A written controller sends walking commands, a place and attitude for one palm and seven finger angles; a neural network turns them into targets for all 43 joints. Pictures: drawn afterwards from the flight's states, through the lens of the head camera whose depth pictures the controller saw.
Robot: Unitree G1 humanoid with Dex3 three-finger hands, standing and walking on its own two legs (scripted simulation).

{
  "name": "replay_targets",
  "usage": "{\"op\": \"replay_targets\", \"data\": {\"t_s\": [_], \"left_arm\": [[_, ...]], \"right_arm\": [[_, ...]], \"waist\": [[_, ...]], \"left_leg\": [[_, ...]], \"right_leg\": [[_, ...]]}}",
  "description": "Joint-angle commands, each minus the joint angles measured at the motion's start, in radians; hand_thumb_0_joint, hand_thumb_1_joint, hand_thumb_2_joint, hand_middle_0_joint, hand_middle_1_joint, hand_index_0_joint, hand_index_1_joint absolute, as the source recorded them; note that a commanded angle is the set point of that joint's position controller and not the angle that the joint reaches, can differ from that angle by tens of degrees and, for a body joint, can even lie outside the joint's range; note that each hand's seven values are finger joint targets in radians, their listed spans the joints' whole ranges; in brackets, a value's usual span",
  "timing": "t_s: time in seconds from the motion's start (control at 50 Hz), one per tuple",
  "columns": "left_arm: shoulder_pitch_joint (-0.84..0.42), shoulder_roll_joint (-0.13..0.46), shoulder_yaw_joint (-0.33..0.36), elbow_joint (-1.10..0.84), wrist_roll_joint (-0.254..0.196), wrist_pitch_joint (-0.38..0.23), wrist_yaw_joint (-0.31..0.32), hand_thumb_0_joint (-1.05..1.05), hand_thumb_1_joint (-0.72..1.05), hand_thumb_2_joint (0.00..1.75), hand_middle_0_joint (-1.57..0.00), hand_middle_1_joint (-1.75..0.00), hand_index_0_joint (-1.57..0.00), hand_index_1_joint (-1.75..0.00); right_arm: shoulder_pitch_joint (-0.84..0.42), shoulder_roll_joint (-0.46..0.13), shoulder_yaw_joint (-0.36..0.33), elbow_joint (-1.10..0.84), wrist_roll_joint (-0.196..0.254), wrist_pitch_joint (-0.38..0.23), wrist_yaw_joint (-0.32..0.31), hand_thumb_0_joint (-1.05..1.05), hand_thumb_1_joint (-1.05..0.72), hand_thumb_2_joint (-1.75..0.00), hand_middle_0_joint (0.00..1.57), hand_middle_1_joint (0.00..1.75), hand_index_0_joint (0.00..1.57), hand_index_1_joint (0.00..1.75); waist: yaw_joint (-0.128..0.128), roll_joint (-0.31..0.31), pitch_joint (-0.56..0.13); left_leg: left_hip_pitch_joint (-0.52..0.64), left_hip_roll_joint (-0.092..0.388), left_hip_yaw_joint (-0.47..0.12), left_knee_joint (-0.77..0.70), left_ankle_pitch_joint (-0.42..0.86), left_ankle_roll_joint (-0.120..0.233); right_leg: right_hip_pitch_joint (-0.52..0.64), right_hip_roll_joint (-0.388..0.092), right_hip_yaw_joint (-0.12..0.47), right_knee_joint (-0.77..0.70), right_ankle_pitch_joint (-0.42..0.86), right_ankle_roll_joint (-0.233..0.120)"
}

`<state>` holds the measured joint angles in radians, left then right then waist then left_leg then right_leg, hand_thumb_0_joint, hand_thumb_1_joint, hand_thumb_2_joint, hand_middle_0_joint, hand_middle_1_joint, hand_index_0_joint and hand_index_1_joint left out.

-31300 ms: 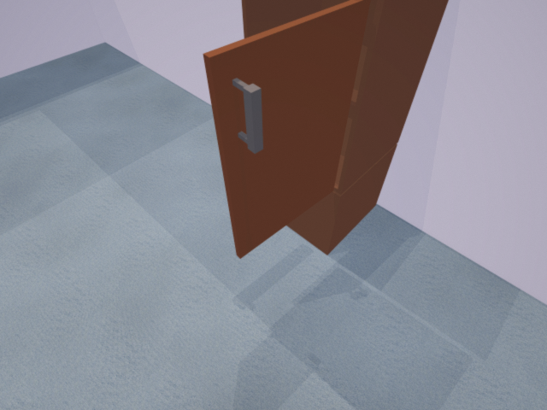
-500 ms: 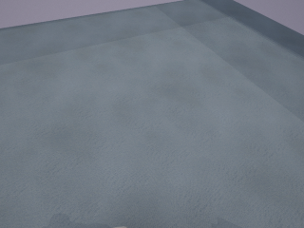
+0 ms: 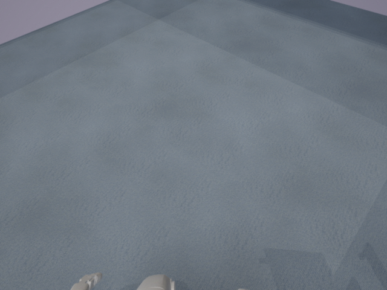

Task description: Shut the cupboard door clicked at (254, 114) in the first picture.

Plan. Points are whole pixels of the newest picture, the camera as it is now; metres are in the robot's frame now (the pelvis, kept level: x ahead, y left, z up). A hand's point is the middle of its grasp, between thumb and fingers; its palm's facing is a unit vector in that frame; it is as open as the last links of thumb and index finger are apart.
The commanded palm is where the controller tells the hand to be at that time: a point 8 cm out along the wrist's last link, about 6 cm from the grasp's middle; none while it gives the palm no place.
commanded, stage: turn to face it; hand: left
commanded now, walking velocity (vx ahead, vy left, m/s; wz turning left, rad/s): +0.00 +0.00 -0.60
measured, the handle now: out of the picture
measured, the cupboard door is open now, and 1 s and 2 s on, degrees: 55 55 55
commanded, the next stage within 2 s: none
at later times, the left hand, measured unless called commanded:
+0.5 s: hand (133, 260) +0.20 +0.17 -0.14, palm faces -0.30 -0.92 -0.25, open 7.3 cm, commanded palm none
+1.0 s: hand (152, 247) +0.23 +0.14 -0.16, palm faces -0.52 -0.83 -0.21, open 7.3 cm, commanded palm none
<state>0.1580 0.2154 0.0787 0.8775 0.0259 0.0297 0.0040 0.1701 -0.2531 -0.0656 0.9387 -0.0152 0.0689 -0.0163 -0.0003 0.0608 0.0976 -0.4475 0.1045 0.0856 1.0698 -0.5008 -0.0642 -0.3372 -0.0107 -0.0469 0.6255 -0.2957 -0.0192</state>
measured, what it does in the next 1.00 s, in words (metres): steps on the spot, turning right: left foot, then right foot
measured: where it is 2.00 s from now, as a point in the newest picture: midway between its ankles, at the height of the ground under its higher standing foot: outside the picture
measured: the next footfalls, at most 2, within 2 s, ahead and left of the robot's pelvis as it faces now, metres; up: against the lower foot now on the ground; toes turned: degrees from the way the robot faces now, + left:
left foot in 0.20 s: +0.08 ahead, +0.15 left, +0.00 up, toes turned -4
right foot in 0.52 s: +0.02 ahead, -0.12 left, +0.00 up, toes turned -23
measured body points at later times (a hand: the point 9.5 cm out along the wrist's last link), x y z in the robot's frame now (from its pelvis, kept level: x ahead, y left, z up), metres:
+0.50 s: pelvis +0.02 +0.00 +0.01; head +0.07 -0.02 +0.45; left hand +0.21 +0.22 -0.13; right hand +0.00 -0.26 -0.14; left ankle +0.04 +0.15 -0.73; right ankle -0.02 -0.10 -0.71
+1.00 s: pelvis +0.05 +0.00 +0.01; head +0.11 -0.01 +0.45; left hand +0.26 +0.18 -0.15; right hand +0.00 -0.27 -0.12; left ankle +0.11 +0.11 -0.73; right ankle -0.05 -0.08 -0.67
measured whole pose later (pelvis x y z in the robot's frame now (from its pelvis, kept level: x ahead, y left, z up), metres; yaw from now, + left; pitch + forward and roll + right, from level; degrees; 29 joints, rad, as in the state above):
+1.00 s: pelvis +0.05 +0.00 +0.01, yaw -35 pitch +2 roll -1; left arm 0.18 0.26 0.08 0.90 0.02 0.08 -0.02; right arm 0.16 -0.21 -0.01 0.84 -0.03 0.01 -0.02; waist 0.01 -0.04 0.09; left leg -0.29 0.08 0.08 0.58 -0.31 -0.01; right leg -0.46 0.05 0.04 1.02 -0.52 0.03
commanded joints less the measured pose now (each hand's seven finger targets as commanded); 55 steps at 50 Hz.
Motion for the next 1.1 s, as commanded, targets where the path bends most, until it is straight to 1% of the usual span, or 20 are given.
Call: {"op": "replay_targets", "data": {"t_s": [0.0,0.14,0.16,0.18,0.2,0.3,0.4,0.46,0.48,0.5,0.52,0.56,0.62,0.76,0.82,0.84,0.88,0.9,0.98,1.08], "left_arm": [[0.02,0.195,0.041,-0.06,0.003,-0.013,0.017,0.0,0.9,0.9,-0.2,-0.3,-0.2,-0.3],[-0.042,0.209,0.043,-0.066,-0.006,0.008,-0.001,0.0,0.9,0.9,-0.2,-0.3,-0.2,-0.3],[-0.036,0.161,0.033,-0.081,-0.015,0.014,-0.004,0.0,0.9,0.9,-0.2,-0.3,-0.2,-0.3],[-0.015,0.107,0.019,-0.098,-0.02,0.016,-0.016,0.0,0.9,0.9,-0.2,-0.3,-0.2,-0.3],[-0.045,0.126,0.019,-0.122,-0.013,0.011,-0.023,0.0,0.9,0.9,-0.2,-0.3,-0.2,-0.3],[-0.056,0.102,0.021,-0.086,-0.011,0.027,-0.047,0.0,0.9,0.9,-0.2,-0.3,-0.2,-0.3],[-0.081,0.078,0.009,-0.1,-0.011,0.019,-0.049,0.0,0.9,0.9,-0.2,-0.3,-0.2,-0.3],[0.025,0.114,0.021,-0.073,-0.009,0.007,-0.045,0.0,0.9,0.9,-0.2,-0.3,-0.2,-0.3],[0.099,0.197,0.034,-0.054,0.0,-0.003,-0.034,0.0,0.9,0.9,-0.2,-0.3,-0.2,-0.3],[0.144,0.299,0.055,-0.037,0.003,-0.01,-0.018,0.0,0.9,0.9,-0.2,-0.3,-0.2,-0.3],[0.177,0.319,0.054,-0.032,-0.01,-0.005,-0.007,0.0,0.9,0.9,-0.2,-0.3,-0.2,-0.3],[0.054,0.248,0.045,-0.056,-0.008,-0.006,0.007,0.0,0.9,0.9,-0.2,-0.3,-0.2,-0.3],[0.0,0.206,0.029,-0.074,-0.006,-0.012,0.009,0.0,0.9,0.9,-0.2,-0.3,-0.2,-0.3],[0.024,0.231,0.041,-0.058,0.001,-0.006,0.005,0.0,0.9,0.9,-0.2,-0.3,-0.2,-0.3],[-0.015,0.223,0.042,-0.064,-0.005,0.002,0.002,0.0,0.9,0.9,-0.2,-0.3,-0.2,-0.3],[-0.027,0.201,0.036,-0.068,-0.011,0.005,0.001,0.0,0.9,0.9,-0.2,-0.3,-0.2,-0.3],[0.025,0.115,0.014,-0.096,-0.021,0.007,-0.013,0.0,0.9,0.9,-0.2,-0.3,-0.2,-0.3],[-0.004,0.145,0.019,-0.106,-0.01,0.008,-0.019,0.0,0.9,0.9,-0.2,-0.3,-0.2,-0.3],[-0.023,0.117,0.026,-0.083,-0.01,0.022,-0.043,0.0,0.9,0.9,-0.2,-0.3,-0.2,-0.3],[-0.063,0.09,0.012,-0.1,-0.009,0.021,-0.05,0.0,0.9,0.9,-0.2,-0.3,-0.2,-0.3]], "right_arm": [[-0.017,-0.046,-0.001,-0.111,0.002,-0.044,-0.001,0.0,-0.9,-0.9,0.2,0.3,0.2,0.3],[0.106,-0.067,0.003,-0.094,0.007,-0.058,-0.01,0.0,-0.9,-0.9,0.2,0.3,0.2,0.3],[0.13,-0.129,-0.006,-0.089,0.0,-0.07,-0.015,0.0,-0.9,-0.9,0.2,0.3,0.2,0.3],[0.137,-0.224,-0.025,-0.104,-0.013,-0.073,-0.016,0.0,-0.9,-0.9,0.2,0.3,0.2,0.3],[0.15,-0.254,-0.026,-0.122,-0.02,-0.07,-0.022,0.0,-0.9,-0.9,0.2,0.3,0.2,0.3],[0.053,-0.168,-0.008,-0.133,-0.024,-0.077,-0.027,0.0,-0.9,-0.9,0.2,0.3,0.2,0.3],[0.11,-0.193,-0.027,-0.098,-0.02,-0.066,-0.016,0.0,-0.9,-0.9,0.2,0.3,0.2,0.3],[0.063,-0.205,-0.035,-0.108,-0.01,-0.059,-0.009,0.0,-0.9,-0.9,0.2,0.3,0.2,0.3],[0.052,-0.163,-0.032,-0.125,0.001,-0.056,0.0,0.0,-0.9,-0.9,0.2,0.3,0.2,0.3],[-0.01,-0.078,-0.008,-0.18,0.004,-0.052,0.003,0.0,-0.9,-0.9,0.2,0.3,0.2,0.3],[-0.056,-0.105,-0.002,-0.193,0.003,-0.036,-0.007,0.0,-0.9,-0.9,0.2,0.3,0.2,0.3],[-0.039,-0.113,-0.008,-0.159,0.004,-0.038,-0.015,0.0,-0.9,-0.9,0.2,0.3,0.2,0.3],[-0.004,-0.086,-0.002,-0.125,0.001,-0.038,-0.003,0.0,-0.9,-0.9,0.2,0.3,0.2,0.3],[-0.028,-0.073,0.001,-0.144,0.009,-0.044,-0.005,0.0,-0.9,-0.9,0.2,0.3,0.2,0.3],[0.042,-0.078,0.001,-0.127,0.012,-0.053,-0.012,0.0,-0.9,-0.9,0.2,0.3,0.2,0.3],[0.08,-0.097,-0.002,-0.112,0.01,-0.063,-0.016,0.0,-0.9,-0.9,0.2,0.3,0.2,0.3],[0.118,-0.249,-0.027,-0.128,-0.008,-0.071,-0.019,0.0,-0.9,-0.9,0.2,0.3,0.2,0.3],[0.124,-0.248,-0.023,-0.137,-0.019,-0.07,-0.022,0.0,-0.9,-0.9,0.2,0.3,0.2,0.3],[0.014,-0.175,-0.008,-0.162,-0.021,-0.072,-0.026,0.0,-0.9,-0.9,0.2,0.3,0.2,0.3],[0.079,-0.194,-0.026,-0.122,-0.02,-0.063,-0.016,0.0,-0.9,-0.9,0.2,0.3,0.2,0.3]], "waist": [[0.017,-0.204,-0.196],[-0.043,-0.192,-0.162],[-0.047,-0.045,-0.177],[-0.043,0.234,-0.169],[-0.062,0.198,-0.15],[-0.012,0.148,-0.118],[-0.046,0.169,-0.147],[0.018,0.117,-0.161],[0.052,-0.068,-0.189],[0.084,-0.371,-0.151],[0.108,-0.293,-0.133],[0.044,-0.319,-0.122],[0.005,-0.205,-0.175],[0.017,-0.217,-0.159],[-0.026,-0.201,-0.157],[-0.043,-0.162,-0.17],[-0.038,0.257,-0.203],[-0.054,0.164,-0.182],[-0.003,0.128,-0.113],[-0.041,0.161,-0.13]], "left_leg": [[-0.073,-0.015,-0.054,-0.068,0.043,-0.019],[0.242,-0.071,-0.025,-0.577,0.259,-0.005],[0.346,0.041,-0.148,-0.718,0.255,0.032],[0.381,0.275,-0.388,-0.795,0.316,0.133],[0.297,0.389,-0.455,-0.811,0.386,0.229],[0.341,0.233,-0.11,-0.691,0.766,0.187],[0.375,0.246,-0.025,-0.628,0.773,0.169],[0.25,0.221,0.031,-0.492,0.608,0.094],[0.102,0.149,0.093,-0.329,0.411,0.033],[-0.161,-0.013,0.11,-0.096,-0.134,-0.019],[-0.175,-0.008,-0.044,0.048,-0.147,-0.011],[-0.231,0.012,-0.111,0.136,-0.026,-0.014],[-0.109,-0.003,-0.07,0.019,0.08,-0.031],[0.004,-0.061,-0.059,-0.277,0.077,-0.021],[0.168,-0.077,-0.055,-0.492,0.203,-0.008],[0.293,-0.051,-0.064,-0.629,0.289,0.002],[0.441,0.353,-0.428,-0.765,0.544,0.182],[0.363,0.404,-0.443,-0.762,0.554,0.252],[0.316,0.25,-0.144,-0.697,0.734,0.199],[0.348,0.24,-0.029,-0.641,0.742,0.173]], "right_leg": [[0.225,-0.237,0.27,-0.221,0.518,-0.169],[0.019,-0.157,0.32,-0.159,0.3,-0.086],[-0.097,-0.071,0.265,-0.066,0.146,-0.033],[-0.217,0.058,0.118,0.154,-0.156,0.027],[-0.212,0.043,0.071,0.359,-0.319,0.041],[-0.212,-0.017,0.027,0.454,-0.202,0.072],[-0.062,0.014,-0.054,0.144,-0.152,0.049],[0.175,0.017,-0.059,-0.15,0.088,0.021],[0.337,-0.115,0.106,-0.247,0.254,-0.025],[0.39,-0.36,0.435,-0.296,0.541,-0.143],[0.293,-0.394,0.464,-0.3,0.556,-0.211],[0.279,-0.304,0.415,-0.295,0.443,-0.203],[0.244,-0.216,0.271,-0.233,0.555,-0.168],[0.194,-0.205,0.375,-0.223,0.498,-0.176],[0.093,-0.167,0.393,-0.173,0.429,-0.122],[0.013,-0.123,0.368,-0.123,0.36,-0.077],[-0.214,0.078,0.112,0.256,-0.302,0.035],[-0.212,0.048,0.102,0.44,-0.355,0.041],[-0.212,-0.017,0.047,0.508,-0.222,0.073],[-0.083,0.007,-0.046,0.213,-0.161,0.059]]}}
